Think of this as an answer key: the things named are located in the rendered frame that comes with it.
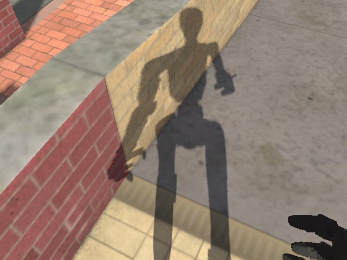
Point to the robot right hand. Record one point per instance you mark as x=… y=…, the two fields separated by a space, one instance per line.
x=325 y=228

